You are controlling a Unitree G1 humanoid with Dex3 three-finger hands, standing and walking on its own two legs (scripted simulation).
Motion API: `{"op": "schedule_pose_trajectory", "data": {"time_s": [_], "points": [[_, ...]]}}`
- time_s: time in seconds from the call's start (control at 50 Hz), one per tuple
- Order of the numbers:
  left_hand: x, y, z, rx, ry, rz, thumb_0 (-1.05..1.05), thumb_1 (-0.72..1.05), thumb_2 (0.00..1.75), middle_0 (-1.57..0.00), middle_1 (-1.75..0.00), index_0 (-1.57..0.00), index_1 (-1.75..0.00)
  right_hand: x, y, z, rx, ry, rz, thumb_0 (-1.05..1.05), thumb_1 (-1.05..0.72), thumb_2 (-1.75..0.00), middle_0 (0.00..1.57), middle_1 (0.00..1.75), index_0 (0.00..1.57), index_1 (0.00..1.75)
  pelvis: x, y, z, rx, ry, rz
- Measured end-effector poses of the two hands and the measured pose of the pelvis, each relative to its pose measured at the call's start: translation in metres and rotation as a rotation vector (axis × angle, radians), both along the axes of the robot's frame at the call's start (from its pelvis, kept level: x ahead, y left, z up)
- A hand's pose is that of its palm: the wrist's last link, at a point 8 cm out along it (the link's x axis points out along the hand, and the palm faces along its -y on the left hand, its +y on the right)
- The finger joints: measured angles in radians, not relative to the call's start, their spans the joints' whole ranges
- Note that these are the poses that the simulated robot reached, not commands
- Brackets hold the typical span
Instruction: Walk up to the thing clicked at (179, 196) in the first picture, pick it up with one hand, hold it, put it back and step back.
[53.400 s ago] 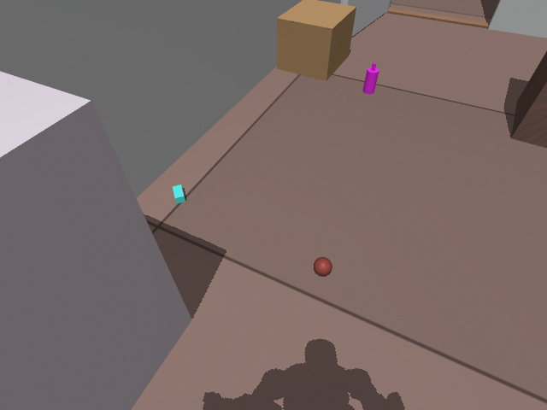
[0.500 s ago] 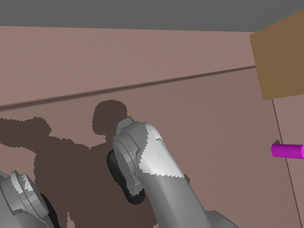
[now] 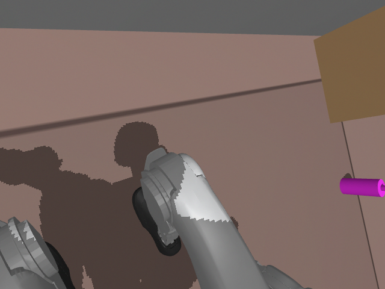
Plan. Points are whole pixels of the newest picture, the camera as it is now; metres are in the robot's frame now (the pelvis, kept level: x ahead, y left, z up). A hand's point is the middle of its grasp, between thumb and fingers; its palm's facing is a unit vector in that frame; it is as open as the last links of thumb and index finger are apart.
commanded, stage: open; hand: left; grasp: from above
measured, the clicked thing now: out of the picture +0.45 +0.36 -0.31
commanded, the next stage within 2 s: withdraw in 0.08 s
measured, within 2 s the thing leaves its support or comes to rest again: neither
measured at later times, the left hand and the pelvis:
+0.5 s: hand out of the picture +0.47 +0.36 -0.21, palm faces -0.24 -0.26 -0.94, open 13.9 cm; pelvis +0.01 +0.00 +0.01, yaw +1 degrees
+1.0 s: hand out of the picture +0.41 +0.36 -0.14, palm faces -0.44 -0.09 -0.89, open 13.9 cm; pelvis -0.01 -0.01 +0.01, yaw +7 degrees
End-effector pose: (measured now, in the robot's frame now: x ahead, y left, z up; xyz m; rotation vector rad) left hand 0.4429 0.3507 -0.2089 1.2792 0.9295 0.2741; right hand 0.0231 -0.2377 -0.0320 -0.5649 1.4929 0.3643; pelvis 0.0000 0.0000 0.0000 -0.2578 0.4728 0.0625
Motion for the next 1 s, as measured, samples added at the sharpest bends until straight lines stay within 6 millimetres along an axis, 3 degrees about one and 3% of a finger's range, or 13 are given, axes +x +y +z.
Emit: {"op": "schedule_pose_trajectory", "data": {"time_s": [0.32,0.44,0.56,0.7,0.78,0.86,1.0], "points": [[0.001,0.002,0.003,-0.008,-0.010,-0.002,0.00,-0.45,1.01,-0.14,-0.96,-0.13,-0.97,0.000,0.001,0.004,-0.008,0.001,-0.007,0.00,-0.89,-0.89,0.20,0.30,0.20,0.30,0.000,0.001,0.003,-0.006,0.006,0.000],[0.016,0.009,0.029,0.003,-0.081,-0.066,0.00,-0.47,0.99,-0.11,-0.96,-0.11,-0.96,0.005,-0.001,0.001,-0.005,-0.005,-0.042,0.00,-0.90,-0.89,0.20,0.30,0.20,0.30,0.003,-0.001,0.006,0.002,0.032,0.004],[0.017,0.016,0.085,0.044,-0.085,-0.211,0.00,-0.49,0.99,-0.10,-0.96,-0.09,-0.96,0.033,-0.011,-0.015,0.010,-0.087,-0.111,0.00,-0.90,-0.90,0.20,0.30,0.20,0.30,0.009,0.000,0.008,0.012,0.084,0.015],[-0.023,0.020,0.126,0.019,0.066,-0.354,0.00,-0.50,1.00,-0.09,-0.96,-0.08,-0.97,0.086,-0.017,-0.033,0.040,-0.217,-0.117,0.00,-0.90,-0.90,0.20,0.30,0.20,0.30,0.004,-0.001,0.017,0.057,0.075,0.051],[-0.041,0.013,0.135,-0.023,0.101,-0.454,0.00,-0.50,1.00,-0.10,-0.96,-0.09,-0.98,0.111,-0.019,-0.036,0.020,-0.265,-0.077,0.00,-0.90,-0.90,0.20,0.30,0.20,0.30,-0.002,-0.005,0.021,0.081,0.061,0.069],[-0.046,0.009,0.137,-0.034,0.077,-0.537,0.00,-0.49,1.00,-0.10,-0.97,-0.09,-0.98,0.125,-0.023,-0.038,-0.030,-0.296,-0.046,0.00,-0.90,-0.90,0.20,0.30,0.20,0.30,-0.006,-0.009,0.018,0.093,0.052,0.078],[-0.028,0.012,0.126,0.005,0.015,-0.558,0.00,-0.48,1.00,-0.09,-0.97,-0.09,-0.98,0.119,-0.030,-0.041,-0.114,-0.294,-0.041,0.00,-0.89,-0.89,0.20,0.30,0.20,0.30,-0.006,-0.013,0.005,0.096,0.053,0.074]]}}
